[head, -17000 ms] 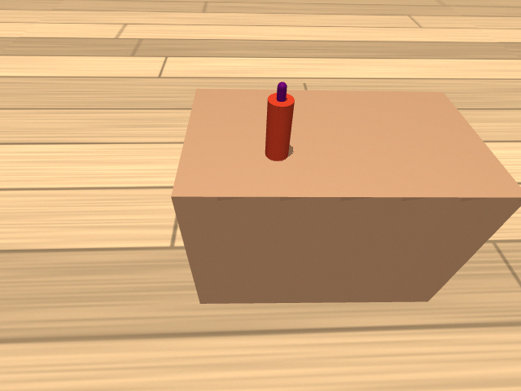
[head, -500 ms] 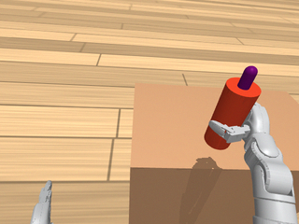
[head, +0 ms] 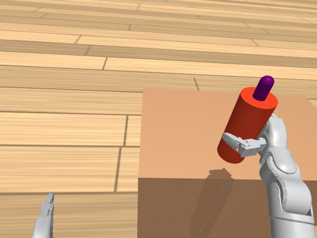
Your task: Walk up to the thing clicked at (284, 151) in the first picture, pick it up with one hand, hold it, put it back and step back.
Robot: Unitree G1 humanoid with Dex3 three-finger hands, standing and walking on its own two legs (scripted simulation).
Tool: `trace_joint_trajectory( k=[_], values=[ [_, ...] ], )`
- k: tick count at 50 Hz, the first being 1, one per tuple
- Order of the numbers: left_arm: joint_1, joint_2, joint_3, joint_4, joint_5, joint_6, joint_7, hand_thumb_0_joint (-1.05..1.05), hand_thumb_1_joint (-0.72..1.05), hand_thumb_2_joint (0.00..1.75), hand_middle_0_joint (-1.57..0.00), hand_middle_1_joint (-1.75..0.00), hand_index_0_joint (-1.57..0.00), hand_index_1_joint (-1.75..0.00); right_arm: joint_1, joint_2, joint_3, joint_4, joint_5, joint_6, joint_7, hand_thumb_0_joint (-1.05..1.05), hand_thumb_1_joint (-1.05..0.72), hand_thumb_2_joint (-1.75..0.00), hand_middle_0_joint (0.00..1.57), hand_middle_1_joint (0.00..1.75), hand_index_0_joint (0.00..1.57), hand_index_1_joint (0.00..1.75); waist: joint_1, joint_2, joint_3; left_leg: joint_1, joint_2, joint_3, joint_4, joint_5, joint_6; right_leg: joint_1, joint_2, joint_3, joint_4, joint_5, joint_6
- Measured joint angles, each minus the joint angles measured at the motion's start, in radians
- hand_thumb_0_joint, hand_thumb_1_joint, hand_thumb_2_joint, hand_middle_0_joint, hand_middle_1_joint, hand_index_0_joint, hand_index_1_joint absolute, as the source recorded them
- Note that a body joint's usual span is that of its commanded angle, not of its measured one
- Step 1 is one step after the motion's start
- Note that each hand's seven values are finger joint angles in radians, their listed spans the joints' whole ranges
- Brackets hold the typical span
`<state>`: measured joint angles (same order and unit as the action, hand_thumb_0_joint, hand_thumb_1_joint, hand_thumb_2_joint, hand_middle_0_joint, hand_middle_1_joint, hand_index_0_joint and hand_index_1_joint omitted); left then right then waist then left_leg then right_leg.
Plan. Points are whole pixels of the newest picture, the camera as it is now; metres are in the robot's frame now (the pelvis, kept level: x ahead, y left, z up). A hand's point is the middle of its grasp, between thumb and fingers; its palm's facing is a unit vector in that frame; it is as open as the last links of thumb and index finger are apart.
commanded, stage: hold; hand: right
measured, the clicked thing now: (246, 121) +0.33 -0.17 +0.21
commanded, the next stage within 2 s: crouch in 0.90 s
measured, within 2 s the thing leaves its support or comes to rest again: neither
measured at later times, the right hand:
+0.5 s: hand (239, 130) +0.32 -0.17 +0.18, palm faces +0.17 +0.98 -0.03, open 9.9 cm
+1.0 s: hand (238, 128) +0.33 -0.17 +0.18, palm faces +0.18 +0.98 -0.03, open 9.9 cm
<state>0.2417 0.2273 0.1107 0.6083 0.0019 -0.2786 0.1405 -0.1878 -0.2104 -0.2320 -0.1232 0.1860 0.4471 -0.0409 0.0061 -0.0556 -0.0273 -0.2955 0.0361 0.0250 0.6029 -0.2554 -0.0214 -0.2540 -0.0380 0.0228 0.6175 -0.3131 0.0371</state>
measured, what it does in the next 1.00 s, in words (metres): stands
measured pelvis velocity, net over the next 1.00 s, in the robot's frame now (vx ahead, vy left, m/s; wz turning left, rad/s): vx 0.00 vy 0.00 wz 0.00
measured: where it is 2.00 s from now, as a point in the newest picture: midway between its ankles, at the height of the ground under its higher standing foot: outside the picture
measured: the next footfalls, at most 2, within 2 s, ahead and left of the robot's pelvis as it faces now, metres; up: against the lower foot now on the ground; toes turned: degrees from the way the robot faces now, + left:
none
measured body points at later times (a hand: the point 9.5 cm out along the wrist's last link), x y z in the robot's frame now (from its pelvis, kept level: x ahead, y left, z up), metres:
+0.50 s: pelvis -0.01 +0.00 +0.00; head -0.04 +0.03 +0.45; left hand +0.16 +0.27 -0.06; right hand +0.31 -0.22 +0.18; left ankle +0.04 +0.13 -0.73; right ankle +0.01 -0.14 -0.73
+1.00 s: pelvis +0.00 +0.00 +0.00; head -0.03 +0.02 +0.45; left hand +0.17 +0.27 -0.05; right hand +0.32 -0.22 +0.18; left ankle +0.04 +0.13 -0.73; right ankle +0.01 -0.14 -0.73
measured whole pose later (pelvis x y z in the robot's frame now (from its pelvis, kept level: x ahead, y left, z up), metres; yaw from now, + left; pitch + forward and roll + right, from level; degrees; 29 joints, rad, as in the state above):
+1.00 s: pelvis +0.00 +0.00 +0.00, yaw +0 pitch -3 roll +0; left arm 0.23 0.23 0.11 0.62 0.01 -0.30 0.16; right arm -0.22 -0.21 -0.23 -0.08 0.18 0.45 -0.04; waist 0.01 -0.06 -0.04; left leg -0.31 0.03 0.02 0.61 -0.26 -0.02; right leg -0.26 -0.04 0.02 0.62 -0.31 0.04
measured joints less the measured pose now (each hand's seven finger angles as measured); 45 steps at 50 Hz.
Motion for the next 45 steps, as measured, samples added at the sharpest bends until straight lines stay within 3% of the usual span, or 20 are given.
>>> trace_joint_trajectory(
  k=[13,34,45],
  values=[
    [-0.009,-0.002,0.000,0.003,0.007,-0.017,0.007,-0.01,-0.55,0.06,-0.06,-0.05,-0.05,-0.06,-0.001,0.007,0.020,0.021,0.000,-0.010,0.000,0.00,0.42,-1.12,0.71,1.08,0.75,1.10,0.004,0.001,0.002,0.002,0.000,-0.001,0.004,0.002,0.001,0.003,0.000,0.000,0.001,0.003,0.001],
    [-0.006,0.000,-0.004,0.016,0.010,-0.014,0.010,-0.01,-0.55,0.06,-0.05,-0.05,-0.05,-0.05,-0.014,0.004,-0.007,0.013,0.005,-0.001,0.002,0.00,0.43,-1.12,0.71,1.08,0.75,1.09,0.004,-0.006,0.003,-0.014,-0.003,-0.001,0.008,0.008,0.005,-0.010,-0.003,0.000,0.001,0.011,0.004],
    [-0.011,0.006,-0.003,0.011,0.011,-0.022,0.019,-0.01,-0.55,0.06,-0.06,-0.05,-0.05,-0.06,-0.037,-0.006,0.002,0.048,-0.005,0.001,0.000,0.00,0.43,-1.12,0.71,1.08,0.75,1.09,0.003,0.000,-0.003,-0.013,-0.001,0.001,0.012,-0.001,0.003,-0.010,-0.001,0.002,0.008,0.002,0.003]
  ],
)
